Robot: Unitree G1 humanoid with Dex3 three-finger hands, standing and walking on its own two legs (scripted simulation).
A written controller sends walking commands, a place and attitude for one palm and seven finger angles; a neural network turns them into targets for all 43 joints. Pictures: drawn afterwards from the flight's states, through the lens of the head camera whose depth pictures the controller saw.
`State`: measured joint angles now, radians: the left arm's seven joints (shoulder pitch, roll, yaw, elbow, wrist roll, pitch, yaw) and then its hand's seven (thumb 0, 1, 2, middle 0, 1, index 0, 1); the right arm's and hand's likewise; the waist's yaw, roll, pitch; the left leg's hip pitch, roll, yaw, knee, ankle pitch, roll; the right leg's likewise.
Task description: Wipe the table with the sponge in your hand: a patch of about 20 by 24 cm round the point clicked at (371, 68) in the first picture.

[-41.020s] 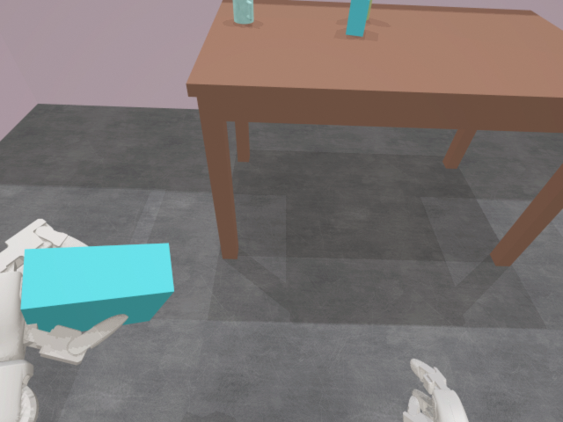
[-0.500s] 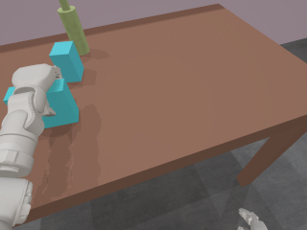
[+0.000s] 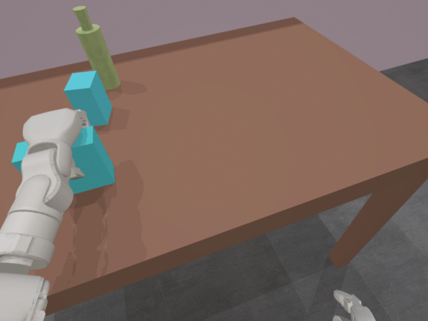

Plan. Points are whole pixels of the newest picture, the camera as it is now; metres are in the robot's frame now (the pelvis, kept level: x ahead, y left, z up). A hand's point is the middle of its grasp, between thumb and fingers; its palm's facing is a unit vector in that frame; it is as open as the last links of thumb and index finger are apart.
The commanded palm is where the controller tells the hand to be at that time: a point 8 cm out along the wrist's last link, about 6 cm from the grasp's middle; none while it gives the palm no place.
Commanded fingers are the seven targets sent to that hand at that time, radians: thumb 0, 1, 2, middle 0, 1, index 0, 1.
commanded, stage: wipe back along the middle lane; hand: left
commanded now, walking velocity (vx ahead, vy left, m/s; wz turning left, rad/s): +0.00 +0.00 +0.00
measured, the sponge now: (74, 171) +0.37 +0.32 +0.08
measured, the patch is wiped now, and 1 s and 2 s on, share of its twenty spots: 0.50 0.70 0.80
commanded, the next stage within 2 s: slide across to the third lane in 1.26 s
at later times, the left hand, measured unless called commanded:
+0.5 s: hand (66, 168) +0.33 +0.29 +0.13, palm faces +0.05 -0.03 -1.00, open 9.8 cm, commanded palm +0.29 +0.28 +0.16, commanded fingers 0.00 0.10 1.30 -1.20 -1.60 -1.20 -1.60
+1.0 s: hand (65, 191) +0.29 +0.27 +0.13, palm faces +0.11 -0.06 -0.99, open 9.8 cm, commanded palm +0.24 +0.26 +0.16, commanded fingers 0.00 0.10 1.30 -1.20 -1.60 -1.20 -1.60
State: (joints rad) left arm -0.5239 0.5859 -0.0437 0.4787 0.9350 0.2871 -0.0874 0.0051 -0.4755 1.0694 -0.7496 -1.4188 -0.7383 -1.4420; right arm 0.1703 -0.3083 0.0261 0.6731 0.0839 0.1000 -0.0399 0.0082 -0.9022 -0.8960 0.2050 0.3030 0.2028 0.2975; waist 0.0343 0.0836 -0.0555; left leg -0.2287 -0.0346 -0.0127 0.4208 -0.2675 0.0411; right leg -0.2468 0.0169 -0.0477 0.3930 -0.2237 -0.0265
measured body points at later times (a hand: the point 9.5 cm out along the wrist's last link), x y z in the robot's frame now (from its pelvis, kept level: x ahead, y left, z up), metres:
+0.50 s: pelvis +0.00 +0.00 +0.00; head +0.00 -0.04 +0.45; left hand +0.32 +0.29 +0.19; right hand +0.19 -0.23 -0.11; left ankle -0.04 +0.09 -0.74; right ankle -0.02 -0.11 -0.74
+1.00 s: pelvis -0.01 +0.00 +0.00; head -0.02 -0.04 +0.44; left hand +0.27 +0.27 +0.19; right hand +0.22 -0.20 -0.09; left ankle -0.04 +0.09 -0.74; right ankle -0.02 -0.11 -0.74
